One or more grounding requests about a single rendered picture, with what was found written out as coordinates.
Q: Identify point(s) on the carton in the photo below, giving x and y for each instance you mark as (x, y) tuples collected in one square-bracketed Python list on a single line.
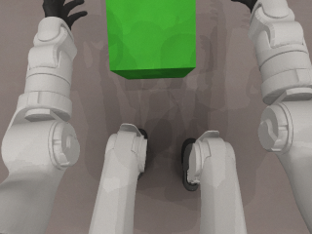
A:
[(151, 39)]

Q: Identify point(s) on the robot right hand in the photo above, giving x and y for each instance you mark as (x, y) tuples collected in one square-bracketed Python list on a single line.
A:
[(250, 3)]

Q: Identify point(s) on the left robot thigh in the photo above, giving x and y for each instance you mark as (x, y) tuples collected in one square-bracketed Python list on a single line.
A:
[(115, 203)]

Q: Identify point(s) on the left robot upper arm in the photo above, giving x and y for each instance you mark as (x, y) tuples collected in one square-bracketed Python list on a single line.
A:
[(36, 155)]

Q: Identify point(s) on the robot left forearm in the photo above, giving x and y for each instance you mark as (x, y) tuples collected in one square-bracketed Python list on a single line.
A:
[(48, 77)]

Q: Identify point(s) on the left robot foot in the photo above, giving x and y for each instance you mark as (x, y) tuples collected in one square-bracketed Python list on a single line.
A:
[(143, 132)]

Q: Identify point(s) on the robot left hand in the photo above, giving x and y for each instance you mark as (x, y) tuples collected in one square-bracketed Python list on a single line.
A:
[(55, 8)]

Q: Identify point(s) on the robot right forearm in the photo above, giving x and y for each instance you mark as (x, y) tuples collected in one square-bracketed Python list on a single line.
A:
[(281, 52)]

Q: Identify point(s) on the right robot upper arm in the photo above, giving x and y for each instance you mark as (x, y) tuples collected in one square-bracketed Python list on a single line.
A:
[(286, 129)]

